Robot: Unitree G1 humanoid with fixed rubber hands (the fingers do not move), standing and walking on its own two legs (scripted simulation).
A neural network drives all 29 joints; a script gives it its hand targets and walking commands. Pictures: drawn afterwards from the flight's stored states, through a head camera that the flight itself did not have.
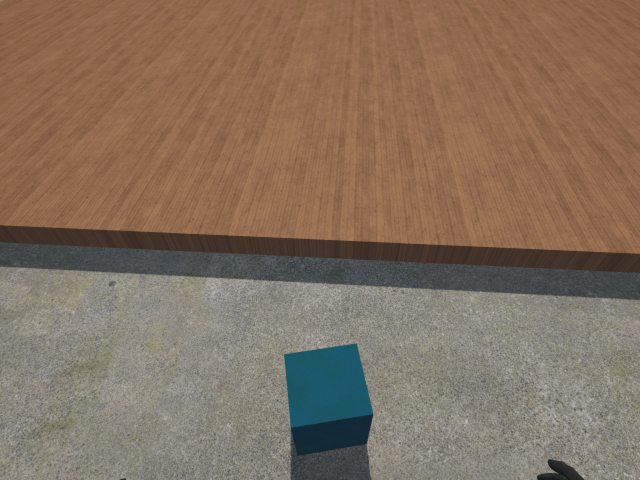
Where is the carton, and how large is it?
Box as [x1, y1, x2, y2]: [284, 344, 372, 455]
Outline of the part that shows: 356,344 284,354 290,422 297,455 366,443 372,417 372,410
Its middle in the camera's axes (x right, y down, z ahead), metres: +0.01 +0.45 +1.12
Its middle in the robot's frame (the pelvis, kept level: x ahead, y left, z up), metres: +0.48 +0.01 -0.66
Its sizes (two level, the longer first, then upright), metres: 0.210 0.200 0.250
